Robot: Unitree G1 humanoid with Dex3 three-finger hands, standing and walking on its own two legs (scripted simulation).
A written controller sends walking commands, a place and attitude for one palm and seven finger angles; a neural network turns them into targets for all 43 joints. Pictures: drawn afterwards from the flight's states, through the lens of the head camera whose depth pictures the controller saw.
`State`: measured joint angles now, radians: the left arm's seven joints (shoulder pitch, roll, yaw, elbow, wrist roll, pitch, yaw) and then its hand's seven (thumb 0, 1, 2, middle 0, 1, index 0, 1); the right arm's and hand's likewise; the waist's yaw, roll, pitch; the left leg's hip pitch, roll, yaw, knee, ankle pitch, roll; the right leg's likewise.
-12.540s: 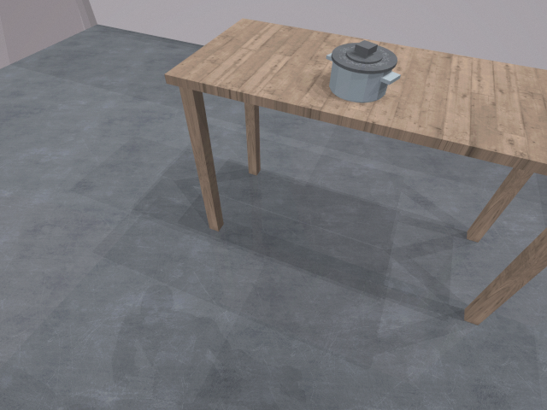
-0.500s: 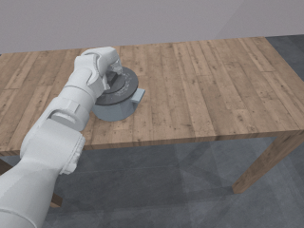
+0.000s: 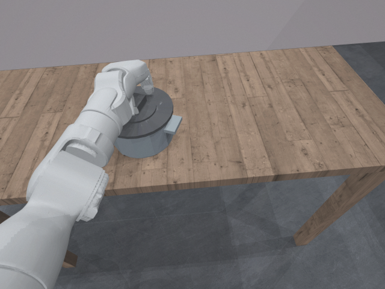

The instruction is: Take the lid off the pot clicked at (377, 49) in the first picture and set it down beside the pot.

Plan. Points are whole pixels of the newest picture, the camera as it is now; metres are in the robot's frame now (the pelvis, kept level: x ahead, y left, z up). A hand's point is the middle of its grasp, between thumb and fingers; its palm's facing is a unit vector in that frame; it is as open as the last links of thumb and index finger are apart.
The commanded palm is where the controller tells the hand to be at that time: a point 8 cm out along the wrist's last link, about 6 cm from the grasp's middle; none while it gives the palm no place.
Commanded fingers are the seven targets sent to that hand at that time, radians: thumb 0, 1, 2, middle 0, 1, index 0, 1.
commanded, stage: close the fingers and squeeze the knob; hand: left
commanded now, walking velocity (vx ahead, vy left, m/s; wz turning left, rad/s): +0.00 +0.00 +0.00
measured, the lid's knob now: (134, 101) +0.51 +0.11 +0.12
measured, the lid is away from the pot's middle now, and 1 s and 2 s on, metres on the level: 0.00 0.00 0.00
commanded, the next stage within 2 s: lift the lid straight up in 1.66 s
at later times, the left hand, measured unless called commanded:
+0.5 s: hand (134, 103) +0.47 +0.10 +0.14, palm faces -0.37 -0.06 -0.93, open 9.3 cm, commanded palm +0.48 +0.10 +0.20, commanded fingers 0.00 0.09 0.99 -0.58 -0.94 -0.58 -0.94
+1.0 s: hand (131, 103) +0.47 +0.10 +0.14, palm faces -0.36 -0.06 -0.93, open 7.9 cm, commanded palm +0.47 +0.10 +0.20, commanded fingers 0.00 0.44 0.71 -0.77 -1.04 -0.77 -1.04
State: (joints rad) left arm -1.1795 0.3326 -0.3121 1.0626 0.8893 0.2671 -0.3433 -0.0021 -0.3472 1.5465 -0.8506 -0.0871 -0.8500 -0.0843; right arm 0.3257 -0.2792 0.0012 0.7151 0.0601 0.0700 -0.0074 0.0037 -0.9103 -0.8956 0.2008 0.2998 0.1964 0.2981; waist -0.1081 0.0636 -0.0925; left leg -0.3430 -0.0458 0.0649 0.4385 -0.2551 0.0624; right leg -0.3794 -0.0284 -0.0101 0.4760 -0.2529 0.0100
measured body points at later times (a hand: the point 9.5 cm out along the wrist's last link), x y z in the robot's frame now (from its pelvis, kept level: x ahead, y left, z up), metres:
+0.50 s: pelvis +0.00 +0.00 +0.00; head +0.03 -0.03 +0.45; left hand +0.49 +0.10 +0.19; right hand +0.06 -0.27 -0.14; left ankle -0.03 +0.08 -0.74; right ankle -0.02 -0.13 -0.74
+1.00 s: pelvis +0.00 +0.00 +0.00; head +0.03 -0.03 +0.45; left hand +0.49 +0.11 +0.19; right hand +0.06 -0.27 -0.14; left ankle -0.03 +0.08 -0.74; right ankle -0.02 -0.13 -0.74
